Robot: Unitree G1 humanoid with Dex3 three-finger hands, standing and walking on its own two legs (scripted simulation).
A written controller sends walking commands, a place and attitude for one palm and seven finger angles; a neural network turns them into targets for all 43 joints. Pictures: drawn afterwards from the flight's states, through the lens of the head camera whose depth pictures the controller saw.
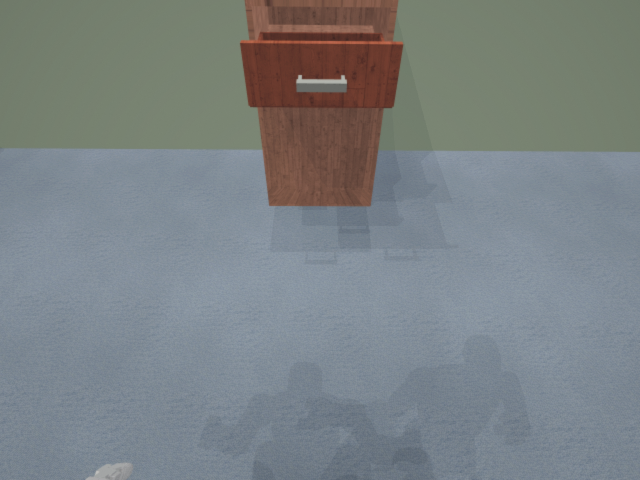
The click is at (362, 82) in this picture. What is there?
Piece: drawer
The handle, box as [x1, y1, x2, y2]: [296, 75, 346, 91]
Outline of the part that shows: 296,80 297,91 346,91 346,80 344,79 344,75 341,75 340,79 302,79 301,75 298,75 298,78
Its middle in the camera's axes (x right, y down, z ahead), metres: +0.00 -0.44 +1.08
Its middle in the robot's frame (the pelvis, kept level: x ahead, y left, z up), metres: +1.10 +0.05 -0.01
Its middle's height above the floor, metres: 0.76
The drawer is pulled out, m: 0.30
